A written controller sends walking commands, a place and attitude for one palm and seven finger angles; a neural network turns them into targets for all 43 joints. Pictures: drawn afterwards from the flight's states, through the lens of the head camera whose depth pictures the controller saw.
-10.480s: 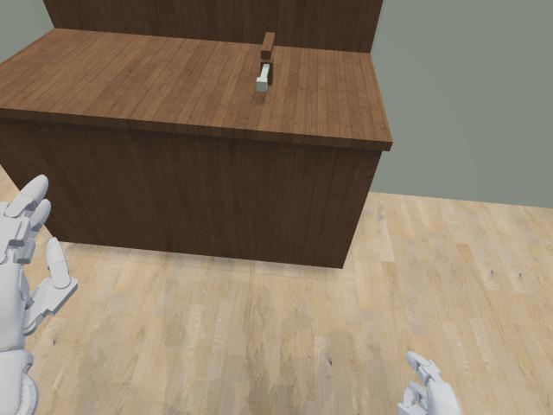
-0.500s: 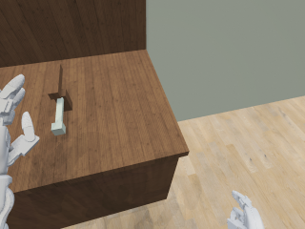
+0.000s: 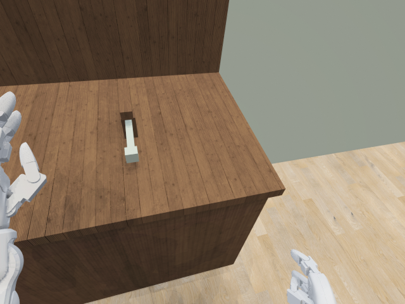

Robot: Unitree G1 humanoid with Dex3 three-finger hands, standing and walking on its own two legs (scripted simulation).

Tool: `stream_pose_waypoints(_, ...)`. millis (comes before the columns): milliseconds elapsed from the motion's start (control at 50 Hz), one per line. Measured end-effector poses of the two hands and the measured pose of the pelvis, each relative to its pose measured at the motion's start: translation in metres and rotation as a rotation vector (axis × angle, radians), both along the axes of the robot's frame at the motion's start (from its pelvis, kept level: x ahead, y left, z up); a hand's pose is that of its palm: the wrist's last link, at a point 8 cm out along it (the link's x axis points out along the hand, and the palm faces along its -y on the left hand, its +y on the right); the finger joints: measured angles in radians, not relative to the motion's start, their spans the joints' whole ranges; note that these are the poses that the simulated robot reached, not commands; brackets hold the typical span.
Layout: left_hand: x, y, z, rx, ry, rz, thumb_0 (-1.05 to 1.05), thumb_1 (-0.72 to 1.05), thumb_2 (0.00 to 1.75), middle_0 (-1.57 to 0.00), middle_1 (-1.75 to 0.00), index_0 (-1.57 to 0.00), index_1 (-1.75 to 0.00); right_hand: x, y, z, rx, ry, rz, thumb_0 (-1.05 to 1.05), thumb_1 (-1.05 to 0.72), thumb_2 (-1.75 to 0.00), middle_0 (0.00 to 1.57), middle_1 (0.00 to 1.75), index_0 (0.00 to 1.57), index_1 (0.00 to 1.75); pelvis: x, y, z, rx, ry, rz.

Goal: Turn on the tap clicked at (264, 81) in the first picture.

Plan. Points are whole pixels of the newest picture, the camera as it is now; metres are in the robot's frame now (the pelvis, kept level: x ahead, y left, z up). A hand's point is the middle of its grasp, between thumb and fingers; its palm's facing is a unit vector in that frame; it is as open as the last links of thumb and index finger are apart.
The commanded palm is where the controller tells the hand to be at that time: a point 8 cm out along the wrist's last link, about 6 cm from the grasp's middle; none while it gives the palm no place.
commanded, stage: come to a stop and stand still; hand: left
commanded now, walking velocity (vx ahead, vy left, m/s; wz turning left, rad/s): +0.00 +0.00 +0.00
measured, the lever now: (131, 154) +0.40 +0.22 +0.04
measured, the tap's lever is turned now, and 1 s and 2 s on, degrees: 0 0 0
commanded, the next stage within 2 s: look again from close up in 1.44 s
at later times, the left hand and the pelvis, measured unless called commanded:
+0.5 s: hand out of the picture +0.08 +0.31 +0.16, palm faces +0.53 -0.78 -0.33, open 7.4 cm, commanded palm +0.00 +0.34 +0.18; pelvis -0.11 +0.03 -0.04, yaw +10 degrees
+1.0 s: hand out of the picture +0.02 +0.33 +0.16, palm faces +0.31 -0.79 -0.52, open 7.4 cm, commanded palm -0.05 +0.37 +0.18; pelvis -0.20 +0.09 -0.03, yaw +1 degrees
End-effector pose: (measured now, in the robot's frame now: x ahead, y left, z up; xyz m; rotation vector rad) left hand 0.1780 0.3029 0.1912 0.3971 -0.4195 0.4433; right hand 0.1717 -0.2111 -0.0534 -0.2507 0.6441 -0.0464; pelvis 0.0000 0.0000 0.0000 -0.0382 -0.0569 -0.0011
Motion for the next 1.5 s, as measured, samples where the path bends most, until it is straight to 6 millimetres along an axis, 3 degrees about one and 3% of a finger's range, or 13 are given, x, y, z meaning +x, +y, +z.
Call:
stream_pose_waypoints(160, -0.031, 0.002, -0.013, 0.018, 0.122, -0.054, 0.01, 0.89, 0.89, -0.21, -0.30, -0.21, -0.30, -0.024, 0.020, 0.003, 0.031, -0.007, 0.002, 0.01, -0.90, -0.90, 0.20, 0.30, 0.20, 0.30, -0.026, 0.014, 0.004, -0.008, -0.006, 0.041)
stream_pose_waypoints(320, -0.085, 0.034, -0.005, 0.058, 0.048, 0.042, 0.01, 0.89, 0.89, -0.21, -0.30, -0.21, -0.30, -0.053, 0.022, -0.010, -0.017, 0.036, 0.027, 0.01, -0.90, -0.90, 0.20, 0.30, 0.20, 0.30, -0.058, 0.024, -0.008, -0.025, -0.046, 0.074)
stream_pose_waypoints(440, -0.118, 0.041, -0.012, 0.024, 0.014, 0.061, 0.01, 0.89, 0.89, -0.21, -0.30, -0.21, -0.30, -0.076, 0.032, -0.024, 0.012, 0.023, 0.060, 0.01, -0.90, -0.90, 0.20, 0.30, 0.20, 0.30, -0.089, 0.029, -0.021, -0.016, -0.066, 0.138)
stream_pose_waypoints(520, -0.156, 0.043, -0.021, 0.071, 0.005, 0.054, 0.01, 0.89, 0.89, -0.21, -0.30, -0.21, -0.30, -0.092, 0.041, -0.041, 0.005, 0.035, 0.094, 0.01, -0.90, -0.90, 0.20, 0.30, 0.20, 0.30, -0.113, 0.036, -0.039, -0.011, -0.066, 0.167)
stream_pose_waypoints(600, -0.182, 0.055, -0.019, 0.086, -0.053, 0.033, 0.01, 0.89, 0.89, -0.21, -0.30, -0.21, -0.30, -0.116, 0.058, -0.034, -0.023, 0.072, 0.091, 0.01, -0.91, -0.90, 0.20, 0.30, 0.20, 0.30, -0.130, 0.044, -0.036, 0.019, 0.001, 0.109)
stream_pose_waypoints(740, -0.180, 0.087, -0.006, 0.065, -0.093, 0.036, 0.01, 0.89, 0.89, -0.21, -0.30, -0.21, -0.30, -0.164, 0.086, -0.023, -0.005, 0.012, 0.023, 0.01, -0.91, -0.90, 0.20, 0.30, 0.20, 0.30, -0.163, 0.075, -0.023, 0.111, -0.011, 0.010)
stream_pose_waypoints(860, -0.166, 0.070, 0.020, 0.130, -0.018, -0.097, 0.01, 0.90, 0.90, -0.21, -0.30, -0.21, -0.30, -0.217, 0.093, -0.026, 0.091, 0.081, -0.050, 0.01, -0.90, -0.90, 0.20, 0.30, 0.20, 0.30, -0.177, 0.088, -0.005, 0.036, 0.004, 0.049)
stream_pose_waypoints(980, -0.189, 0.068, -0.008, 0.253, 0.123, -0.158, 0.01, 0.89, 0.89, -0.21, -0.30, -0.21, -0.30, -0.247, 0.069, -0.061, 0.056, 0.155, -0.136, 0.01, -0.90, -0.90, 0.20, 0.30, 0.20, 0.30, -0.195, 0.090, -0.032, -0.005, -0.005, 0.021)
stream_pose_waypoints(1040, -0.205, 0.080, -0.021, 0.181, 0.127, -0.111, 0.01, 0.89, 0.89, -0.22, -0.30, -0.22, -0.30, -0.259, 0.062, -0.059, 0.014, 0.207, -0.138, 0.01, -0.90, -0.90, 0.20, 0.30, 0.20, 0.30, -0.203, 0.088, -0.031, -0.006, -0.012, 0.021)
stream_pose_waypoints(1140, -0.226, 0.086, -0.012, 0.075, 0.043, -0.053, 0.01, 0.89, 0.89, -0.22, -0.30, -0.22, -0.30, -0.263, 0.063, -0.032, -0.071, 0.206, -0.084, 0.01, -0.91, -0.90, 0.20, 0.30, 0.20, 0.30, -0.210, 0.090, -0.014, 0.026, 0.020, 0.027)
stream_pose_waypoints(1240, -0.229, 0.091, 0.009, 0.069, -0.073, -0.061, 0.01, 0.89, 0.89, -0.21, -0.30, -0.21, -0.30, -0.241, 0.076, -0.014, -0.112, 0.080, -0.052, 0.01, -0.91, -0.90, 0.20, 0.30, 0.20, 0.30, -0.212, 0.105, -0.011, 0.045, 0.028, 0.023)
stream_pose_waypoints(1400, -0.214, 0.103, 0.012, 0.107, 0.069, -0.023, 0.01, 0.89, 0.89, -0.21, -0.30, -0.21, -0.30, -0.219, 0.115, -0.010, 0.066, -0.004, -0.032, 0.01, -0.91, -0.90, 0.20, 0.30, 0.20, 0.30, -0.212, 0.108, 0.000, 0.037, 0.012, 0.040)
stream_pose_waypoints(1500, -0.219, 0.089, 0.000, 0.116, 0.187, 0.011, 0.01, 0.89, 0.89, -0.21, -0.30, -0.21, -0.30, -0.215, 0.117, -0.024, 0.113, 0.054, -0.003, 0.01, -0.90, -0.90, 0.20, 0.30, 0.20, 0.30, -0.199, 0.095, 0.000, 0.027, 0.037, 0.028)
